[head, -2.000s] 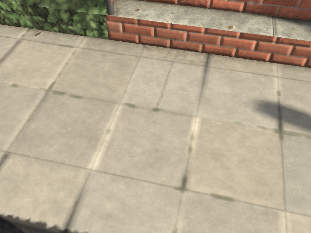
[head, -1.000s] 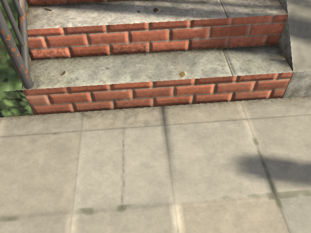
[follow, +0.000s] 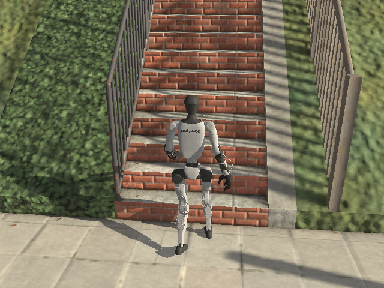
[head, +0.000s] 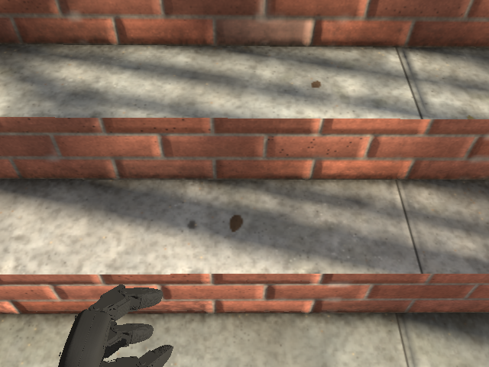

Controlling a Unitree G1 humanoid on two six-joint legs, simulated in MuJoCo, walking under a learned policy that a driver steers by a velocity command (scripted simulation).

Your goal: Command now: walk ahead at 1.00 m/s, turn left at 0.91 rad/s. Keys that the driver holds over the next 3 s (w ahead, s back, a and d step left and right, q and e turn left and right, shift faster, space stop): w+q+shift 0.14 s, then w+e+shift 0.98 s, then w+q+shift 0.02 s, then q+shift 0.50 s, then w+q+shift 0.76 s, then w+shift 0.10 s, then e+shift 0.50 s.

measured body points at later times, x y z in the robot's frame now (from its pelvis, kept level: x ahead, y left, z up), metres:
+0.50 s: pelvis +0.35 +0.07 +0.14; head +0.39 +0.07 +0.59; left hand +0.38 +0.33 +0.01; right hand +0.56 -0.11 +0.03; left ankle +0.38 +0.17 -0.53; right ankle +0.24 -0.10 -0.32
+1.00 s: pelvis +0.68 +0.06 +0.39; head +0.69 +0.06 +0.84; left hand +0.71 +0.31 +0.25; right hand +0.96 -0.13 +0.44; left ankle +0.76 +0.18 -0.01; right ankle +0.59 +0.03 -0.33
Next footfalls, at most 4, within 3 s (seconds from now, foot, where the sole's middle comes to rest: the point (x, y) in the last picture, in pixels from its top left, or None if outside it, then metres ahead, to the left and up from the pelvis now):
0.36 left None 0.41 0.18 -0.57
0.76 right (210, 231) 0.63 0.03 -0.37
1.12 left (147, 74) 0.93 0.15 -0.18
1.44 right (301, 80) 0.86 -0.18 -0.16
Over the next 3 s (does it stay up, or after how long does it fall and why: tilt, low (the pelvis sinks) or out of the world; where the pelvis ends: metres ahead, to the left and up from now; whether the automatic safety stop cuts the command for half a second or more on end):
stays up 1.42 -0.28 1.06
